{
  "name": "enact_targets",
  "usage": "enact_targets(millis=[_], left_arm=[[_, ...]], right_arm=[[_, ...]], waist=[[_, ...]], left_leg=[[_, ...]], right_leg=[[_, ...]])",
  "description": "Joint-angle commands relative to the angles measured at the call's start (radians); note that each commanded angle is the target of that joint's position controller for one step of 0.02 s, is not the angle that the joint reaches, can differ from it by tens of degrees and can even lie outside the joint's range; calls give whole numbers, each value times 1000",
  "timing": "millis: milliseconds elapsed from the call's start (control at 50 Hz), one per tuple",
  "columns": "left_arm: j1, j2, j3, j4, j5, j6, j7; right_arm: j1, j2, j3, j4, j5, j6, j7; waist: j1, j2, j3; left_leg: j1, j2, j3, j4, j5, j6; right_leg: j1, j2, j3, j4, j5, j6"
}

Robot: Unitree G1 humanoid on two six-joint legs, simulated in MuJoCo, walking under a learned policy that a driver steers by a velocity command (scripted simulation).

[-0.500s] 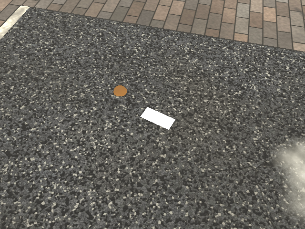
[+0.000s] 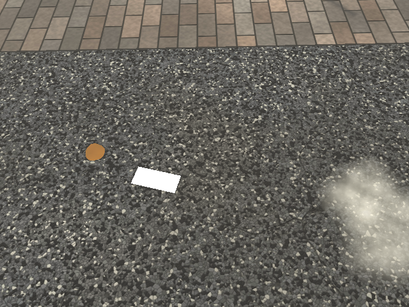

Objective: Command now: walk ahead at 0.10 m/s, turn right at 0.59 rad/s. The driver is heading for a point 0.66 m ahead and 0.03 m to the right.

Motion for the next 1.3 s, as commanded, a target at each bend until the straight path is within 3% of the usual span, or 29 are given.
enact_targets(millis=[20,80,100,120,140,160,200,220,360,480,520,560,580,600,620,640,660,700,820,960,1040,1080,1100,1120,1140,1160,1200,1240,1300], left_arm=[[-31,163,46,-87,-6,-5,3],[-31,136,35,-86,-19,1,6],[-23,74,19,-91,-19,-1,8],[-57,64,19,-137,-30,-19,4],[-62,131,35,-137,-15,-35,0],[-28,154,46,-112,-12,-37,-8],[24,133,44,-73,-4,-34,-15],[15,111,38,-73,-6,-37,-21],[-107,51,11,-113,-20,-52,-42],[-160,24,-10,-131,-26,-63,-72],[-109,47,0,-123,-23,-67,-73],[153,132,51,-42,-21,-65,-60],[327,219,72,-23,-17,-58,-37],[310,290,64,-36,-7,-69,-35],[296,201,44,-33,-2,-88,-44],[259,160,28,-12,-2,-97,-45],[198,121,14,-7,-7,-103,-47],[100,68,-1,-7,4,-116,-47],[93,66,6,57,20,-154,-27],[176,114,20,128,-1,-131,-3],[166,168,33,134,-7,-90,17],[136,186,34,124,-12,-77,24],[135,161,22,110,-4,-88,26],[263,0,-28,66,25,-117,-1],[156,76,-22,55,-5,-160,-21],[51,121,-10,15,-42,-181,-30],[38,114,-11,24,-10,-185,-18],[90,121,-3,41,7,-154,-14],[103,60,-22,49,16,-122,-1]], right_arm=[[49,-95,-29,-57,7,-19,10],[156,-101,-42,-29,11,-33,21],[240,-163,-58,-20,-4,-36,14],[242,-251,-76,-14,-37,-40,22],[152,-224,-71,-50,-44,-56,19],[96,-171,-58,-66,-22,-61,6],[90,-131,-44,-70,3,-63,-7],[117,-125,-39,-65,0,-67,-12],[234,-159,-50,-28,-9,-76,-4],[261,-205,-66,15,26,-69,19],[253,-224,-70,32,41,-62,27],[262,-181,-49,47,42,-63,27],[262,-98,-13,13,-2,-72,30],[304,-35,10,-21,8,-98,35],[208,-149,-20,-15,51,-112,37],[155,-162,-26,-35,64,-114,40],[146,-148,-22,-23,46,-110,35],[188,-130,-26,1,34,-87,39],[144,-63,-17,-2,30,-55,38],[-76,-19,11,-88,27,-68,89],[-40,-71,-12,-124,28,-60,106],[186,-156,-55,-89,31,-53,90],[332,-223,-82,-66,29,-41,70],[307,-304,-93,-72,33,-47,63],[342,-228,-72,-90,28,-56,62],[303,-186,-61,-88,21,-64,60],[143,-128,-40,-117,16,-68,58],[92,-103,-27,-128,-2,-70,50],[96,-137,-32,-91,1,-74,36]], waist=[[-22,-160,-183],[-87,-140,-144],[-105,9,-161],[-86,275,-80],[-55,226,-11],[-28,194,-1],[-27,155,-11],[-40,142,-4],[-118,141,33],[-125,137,70],[-75,141,52],[70,69,-114],[130,-120,-270],[65,-328,-383],[118,-156,-320],[93,-153,-198],[54,-96,-138],[-13,-126,-67],[-38,-54,8],[42,-21,86],[-16,-87,-11],[-148,-94,-139],[-219,-12,-229],[-76,255,-313],[-158,137,-430],[-164,80,-278],[-61,-50,-99],[-9,-10,-81],[4,24,-83]], left_leg=[[110,-28,32,-101,7,17],[361,-7,58,-351,47,83],[497,203,-144,-453,-114,151],[446,379,-488,-595,-346,257],[377,402,-518,-615,-378,285],[379,357,-416,-608,-329,248],[405,292,-265,-609,-208,199],[394,277,-201,-620,-150,194],[459,278,28,-655,58,211],[428,312,136,-639,145,206],[430,327,153,-567,339,202],[320,250,269,-206,681,147],[55,193,285,169,273,92],[-242,28,137,457,-257,54],[-321,60,22,557,-198,62],[-360,99,33,547,-111,81],[-318,142,36,489,-19,86],[-218,174,21,412,117,77],[-248,111,-20,203,347,42],[-242,76,110,-157,459,100],[-112,-23,218,-172,252,169],[214,-87,220,-221,230,232],[521,1,50,-264,250,286],[882,272,-520,-311,104,489],[934,316,-731,-454,-2,511],[829,294,-589,-497,46,450],[511,232,-347,-493,462,390],[345,195,-223,-510,735,378],[233,141,-74,-515,942,352]], right_leg=[[117,-231,344,-187,-327,-150],[-58,-150,317,-134,-547,-77],[-207,-69,198,121,-587,-12],[-411,44,14,367,-469,11],[-446,-45,68,498,-367,22],[-450,-58,55,554,-283,34],[-437,-83,5,653,-187,74],[-429,-98,-13,693,-145,84],[-403,-157,-74,481,-16,122],[-178,-158,-164,209,-119,51],[-48,-117,-201,124,-161,1],[386,-51,-216,21,-63,-58],[709,-281,92,34,-40,-119],[833,-505,585,-137,-212,-272],[748,-507,547,-189,-239,-255],[641,-473,377,-182,-180,-215],[516,-425,262,-197,-128,-182],[355,-353,103,-269,-44,-148],[315,-319,-146,-345,235,-118],[475,-355,-275,-343,352,-69],[603,-372,-319,-114,922,-44],[511,-342,-334,216,996,-20],[283,-293,-332,509,687,15],[-203,-65,-231,896,-423,82],[-309,-51,-7,988,-476,62],[-372,-104,7,941,-381,40],[-281,-180,-32,773,-280,50],[-155,-207,-46,714,-263,84],[-97,-189,-98,526,-167,128]])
